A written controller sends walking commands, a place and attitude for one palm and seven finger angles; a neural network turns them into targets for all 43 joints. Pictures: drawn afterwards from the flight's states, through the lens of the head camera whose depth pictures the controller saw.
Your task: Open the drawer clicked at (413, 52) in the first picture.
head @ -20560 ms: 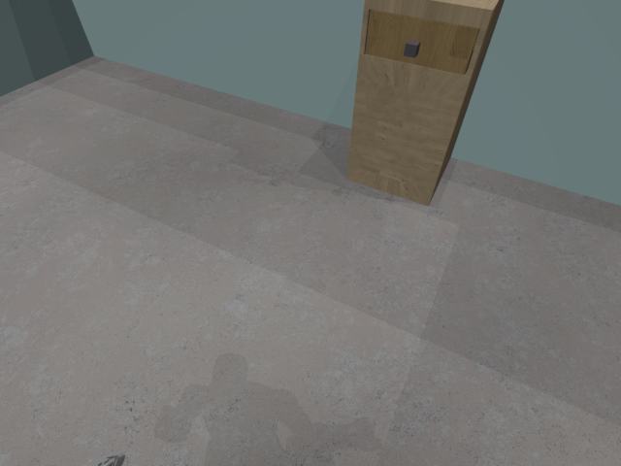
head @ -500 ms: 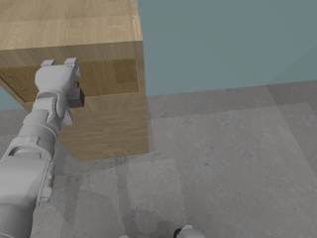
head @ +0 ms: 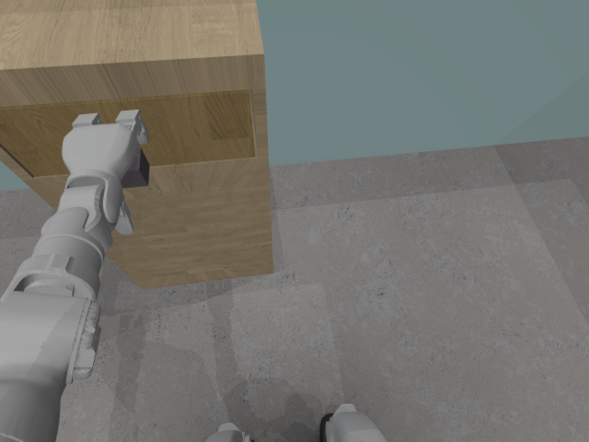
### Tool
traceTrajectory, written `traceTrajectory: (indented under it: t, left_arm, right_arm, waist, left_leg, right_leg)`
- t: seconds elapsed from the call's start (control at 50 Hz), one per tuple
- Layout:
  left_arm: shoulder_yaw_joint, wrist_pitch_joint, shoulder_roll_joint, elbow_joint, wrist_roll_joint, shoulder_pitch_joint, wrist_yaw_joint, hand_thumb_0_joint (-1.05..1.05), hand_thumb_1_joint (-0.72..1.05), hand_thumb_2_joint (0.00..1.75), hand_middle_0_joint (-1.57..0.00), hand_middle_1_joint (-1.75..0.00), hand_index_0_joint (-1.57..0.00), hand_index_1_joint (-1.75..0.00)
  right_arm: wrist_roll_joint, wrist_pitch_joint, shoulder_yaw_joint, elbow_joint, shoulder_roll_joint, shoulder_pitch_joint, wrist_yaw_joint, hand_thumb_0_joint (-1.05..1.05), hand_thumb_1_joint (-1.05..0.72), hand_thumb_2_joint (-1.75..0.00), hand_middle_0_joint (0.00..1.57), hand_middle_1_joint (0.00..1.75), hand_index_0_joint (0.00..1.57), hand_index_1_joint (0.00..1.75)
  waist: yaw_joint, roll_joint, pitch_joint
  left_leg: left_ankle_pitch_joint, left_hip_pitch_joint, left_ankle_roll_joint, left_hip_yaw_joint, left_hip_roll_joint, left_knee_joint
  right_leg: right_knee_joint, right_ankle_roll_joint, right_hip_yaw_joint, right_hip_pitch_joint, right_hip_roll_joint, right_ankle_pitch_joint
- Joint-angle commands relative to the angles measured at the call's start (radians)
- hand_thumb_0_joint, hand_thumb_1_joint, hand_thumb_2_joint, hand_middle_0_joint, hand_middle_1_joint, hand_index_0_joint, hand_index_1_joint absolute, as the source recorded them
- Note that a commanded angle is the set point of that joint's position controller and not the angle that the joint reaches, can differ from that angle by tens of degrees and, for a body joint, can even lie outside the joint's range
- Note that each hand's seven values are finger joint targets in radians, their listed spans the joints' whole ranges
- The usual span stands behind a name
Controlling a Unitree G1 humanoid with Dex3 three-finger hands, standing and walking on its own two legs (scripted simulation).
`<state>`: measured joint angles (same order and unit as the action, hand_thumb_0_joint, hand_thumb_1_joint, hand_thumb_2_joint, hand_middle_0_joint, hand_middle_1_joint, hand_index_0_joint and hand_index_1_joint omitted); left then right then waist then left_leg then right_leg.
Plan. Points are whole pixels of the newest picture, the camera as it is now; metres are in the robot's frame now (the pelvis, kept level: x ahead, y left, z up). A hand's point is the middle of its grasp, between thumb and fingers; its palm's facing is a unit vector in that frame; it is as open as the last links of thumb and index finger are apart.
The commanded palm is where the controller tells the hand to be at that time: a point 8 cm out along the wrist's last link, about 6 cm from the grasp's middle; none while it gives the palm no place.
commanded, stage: lower the fingers behind the handle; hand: left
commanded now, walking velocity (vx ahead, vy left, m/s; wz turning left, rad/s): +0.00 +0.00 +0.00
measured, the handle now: (131, 157) +0.54 +0.22 -0.01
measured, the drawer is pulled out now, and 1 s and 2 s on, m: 0.00 0.00 0.01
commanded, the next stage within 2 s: close the thumb around the handle in 0.92 s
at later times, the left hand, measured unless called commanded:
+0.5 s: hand (129, 188) +0.49 +0.22 -0.02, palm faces -0.08 +0.00 -1.00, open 13.8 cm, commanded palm +0.48 +0.22 +0.03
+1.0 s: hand (125, 188) +0.49 +0.23 -0.02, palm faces -0.07 -0.01 -1.00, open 13.9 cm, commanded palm +0.48 +0.22 +0.03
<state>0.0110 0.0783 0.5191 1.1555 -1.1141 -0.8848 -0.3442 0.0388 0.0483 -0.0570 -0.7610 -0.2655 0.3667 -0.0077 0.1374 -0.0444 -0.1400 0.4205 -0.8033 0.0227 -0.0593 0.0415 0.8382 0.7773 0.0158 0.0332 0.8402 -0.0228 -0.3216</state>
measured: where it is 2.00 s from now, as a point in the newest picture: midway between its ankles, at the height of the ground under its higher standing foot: outside the picture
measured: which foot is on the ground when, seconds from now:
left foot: down 0.00-1.00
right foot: down 0.00-1.00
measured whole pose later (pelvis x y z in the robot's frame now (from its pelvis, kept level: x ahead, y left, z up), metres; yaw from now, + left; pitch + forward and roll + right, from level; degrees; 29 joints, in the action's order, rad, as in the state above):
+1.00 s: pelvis -0.01 +0.00 -0.02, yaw +0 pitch +25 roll -2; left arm -0.01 0.07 0.55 1.17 -1.12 -0.91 -0.37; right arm 0.05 0.03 -0.04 -0.76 -0.26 0.36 -0.01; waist 0.16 -0.05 -0.15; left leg 0.46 -0.97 0.03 -0.05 0.05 0.99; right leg 0.91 0.02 0.04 1.00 -0.02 -0.36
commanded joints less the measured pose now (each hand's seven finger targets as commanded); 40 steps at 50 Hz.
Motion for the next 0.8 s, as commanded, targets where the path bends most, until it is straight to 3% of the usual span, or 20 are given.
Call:
traceTrajectory:
  t: [0.0,0.02,0.06,0.1,0.16,0.24,0.32,0.4,0.44,0.48,0.52,0.54,0.64,0.66,0.76,0.78]
  left_arm:
    - [-0.060,0.003,0.234,-0.187,0.001,-0.428,-0.064,0.00,-0.50,0.30,-0.30,-1.20,-0.30,-1.20]
    - [-0.085,0.005,0.263,-0.201,0.000,-0.433,-0.069,0.00,-0.50,0.30,-0.30,-1.20,-0.30,-1.20]
    - [-0.037,-0.006,0.206,-0.192,-0.008,-0.450,-0.082,0.00,-0.50,0.30,-0.30,-1.20,-0.30,-1.20]
    - [-0.078,-0.018,0.257,-0.178,-0.008,-0.427,-0.090,0.00,-0.50,0.30,-0.30,-1.20,-0.30,-1.20]
    - [-0.055,-0.030,0.226,-0.175,-0.008,-0.437,-0.095,0.00,-0.50,0.30,-0.30,-1.20,-0.30,-1.20]
    - [-0.046,-0.034,0.232,-0.146,-0.006,-0.463,-0.089,0.00,-0.50,0.30,-0.30,-1.20,-0.30,-1.20]
    - [-0.068,-0.015,0.255,-0.173,-0.008,-0.457,-0.080,0.00,-0.50,0.30,-0.30,-1.20,-0.30,-1.20]
    - [-0.044,-0.020,0.224,-0.127,-0.009,-0.430,-0.084,0.00,-0.50,0.30,-0.30,-1.20,-0.30,-1.20]
    - [-0.063,-0.012,0.264,-0.136,-0.014,-0.464,-0.087,0.00,-0.50,0.30,-0.30,-1.20,-0.30,-1.20]
    - [-0.051,-0.004,0.245,-0.157,-0.017,-0.478,-0.093,0.00,-0.50,0.30,-0.30,-1.20,-0.30,-1.20]
    - [-0.090,-0.011,0.285,-0.141,-0.011,-0.438,-0.095,0.00,-0.50,0.30,-0.30,-1.20,-0.30,-1.20]
    - [-0.061,-0.018,0.257,-0.134,-0.013,-0.449,-0.096,0.00,-0.50,0.30,-0.30,-1.20,-0.30,-1.20]
    - [-0.075,-0.042,0.300,-0.137,-0.013,-0.489,-0.088,0.00,-0.50,0.30,-0.30,-1.20,-0.30,-1.20]
    - [-0.063,-0.045,0.282,-0.135,-0.010,-0.477,-0.082,0.00,-0.50,0.30,-0.30,-1.20,-0.30,-1.20]
    - [-0.078,-0.029,0.302,-0.158,0.000,-0.457,-0.055,0.00,-0.50,0.30,-0.30,-1.20,-0.30,-1.20]
    - [-0.063,-0.023,0.277,-0.162,0.000,-0.441,-0.052,0.00,-0.50,0.30,-0.30,-1.20,-0.30,-1.20]
  right_arm:
    - [0.007,-0.005,-0.058,0.029,-0.172,0.166,-0.007,0.00,-0.90,-0.90,0.20,0.30,0.20,0.30]
    - [0.010,-0.003,-0.056,0.028,-0.177,0.163,-0.006,0.00,-0.90,-0.90,0.20,0.30,0.20,0.30]
    - [0.008,-0.005,-0.057,0.031,-0.168,0.161,-0.003,0.00,-0.90,-0.90,0.20,0.30,0.20,0.30]
    - [0.009,-0.003,-0.054,0.030,-0.176,0.157,-0.002,0.00,-0.90,-0.90,0.20,0.30,0.20,0.30]
    - [0.010,-0.004,-0.054,0.030,-0.172,0.157,0.000,0.00,-0.90,-0.90,0.20,0.30,0.20,0.30]
    - [0.009,-0.008,-0.050,0.027,-0.174,0.159,-0.005,0.00,-0.90,-0.90,0.20,0.30,0.20,0.30]
    - [0.015,-0.013,-0.049,0.027,-0.173,0.160,-0.007,0.00,-0.90,-0.90,0.20,0.30,0.20,0.30]
    - [0.013,-0.017,-0.046,0.026,-0.171,0.159,-0.007,0.00,-0.90,-0.90,0.20,0.30,0.20,0.30]
    - [0.013,-0.019,-0.045,0.026,-0.177,0.163,-0.011,0.00,-0.90,-0.90,0.20,0.30,0.20,0.30]
    - [0.016,-0.026,-0.048,0.025,-0.171,0.165,-0.010,0.00,-0.90,-0.90,0.20,0.30,0.20,0.30]
    - [0.019,-0.023,-0.045,0.022,-0.178,0.164,-0.005,0.00,-0.90,-0.90,0.20,0.30,0.20,0.30]
    - [0.017,-0.022,-0.044,0.025,-0.173,0.166,-0.006,0.00,-0.90,-0.90,0.20,0.30,0.20,0.30]
    - [0.012,-0.020,-0.041,0.025,-0.183,0.172,-0.009,0.00,-0.90,-0.90,0.20,0.30,0.20,0.30]
    - [0.010,-0.020,-0.041,0.029,-0.180,0.171,-0.009,0.00,-0.90,-0.90,0.20,0.30,0.20,0.30]
    - [0.010,-0.019,-0.037,0.032,-0.179,0.172,-0.013,0.00,-0.90,-0.90,0.20,0.30,0.20,0.30]
    - [0.009,-0.021,-0.038,0.037,-0.174,0.171,-0.013,0.00,-0.90,-0.90,0.20,0.30,0.20,0.30]
  waist:
    - [0.014,-0.065,-0.452]
    - [0.007,-0.067,-0.475]
    - [0.027,-0.078,-0.445]
    - [0.010,-0.059,-0.466]
    - [0.017,-0.072,-0.474]
    - [0.038,-0.039,-0.456]
    - [0.027,-0.068,-0.508]
    - [0.038,-0.046,-0.446]
    - [0.045,-0.039,-0.474]
    - [0.044,-0.077,-0.498]
    - [0.027,-0.068,-0.518]
    - [0.040,-0.064,-0.506]
    - [0.047,-0.069,-0.512]
    - [0.044,-0.074,-0.520]
    - [0.032,-0.081,-0.515]
    - [0.032,-0.081,-0.512]
  left_leg:
    - [-0.480,0.270,0.003,0.056,-0.046,-0.040]
    - [-0.504,0.281,0.001,0.060,-0.043,-0.035]
    - [-0.478,0.267,0.001,0.059,-0.043,-0.029]
    - [-0.457,0.246,0.002,0.059,-0.047,-0.026]
    - [-0.459,0.249,0.001,0.060,-0.046,-0.017]
    - [-0.406,0.203,0.009,0.058,-0.049,-0.006]
    - [-0.433,0.204,0.008,0.060,-0.050,0.017]
    - [-0.377,0.147,0.011,0.055,-0.049,0.030]
    - [-0.363,0.135,0.014,0.060,-0.049,0.041]
    - [-0.374,0.149,0.011,0.061,-0.048,0.053]
    - [-0.402,0.140,0.010,0.062,-0.050,0.065]
    - [-0.388,0.129,0.011,0.060,-0.049,0.064]
    - [-0.372,0.134,0.011,0.066,-0.047,0.062]
    - [-0.376,0.140,0.012,0.065,-0.050,0.062]
    - [-0.386,0.145,0.011,0.065,-0.046,0.058]
    - [-0.387,0.149,0.012,0.062,-0.047,0.058]
  right_leg:
    - [-0.027,-0.040,0.003,-0.215,0.069,0.330]
    - [-0.017,-0.042,0.005,-0.216,0.070,0.338]
    - [-0.018,-0.040,0.008,-0.187,0.070,0.320]
    - [-0.007,-0.042,0.006,-0.207,0.069,0.313]
    - [0.000,-0.040,0.008,-0.191,0.069,0.312]
    - [0.003,-0.036,0.001,-0.184,0.067,0.295]
    - [0.029,-0.039,-0.002,-0.183,0.065,0.315]
    - [0.035,-0.037,0.000,-0.142,0.066,0.277]
    - [0.046,-0.036,-0.004,-0.139,0.063,0.268]
    - [0.059,-0.039,-0.001,-0.119,0.063,0.266]
    - [0.073,-0.040,-0.002,-0.136,0.064,0.292]
    - [0.070,-0.037,0.000,-0.131,0.064,0.285]
    - [0.067,-0.035,0.002,-0.122,0.064,0.264]
    - [0.066,-0.036,0.002,-0.125,0.065,0.267]
    - [0.064,-0.037,0.002,-0.137,0.066,0.277]
    - [0.060,-0.036,0.001,-0.141,0.067,0.280]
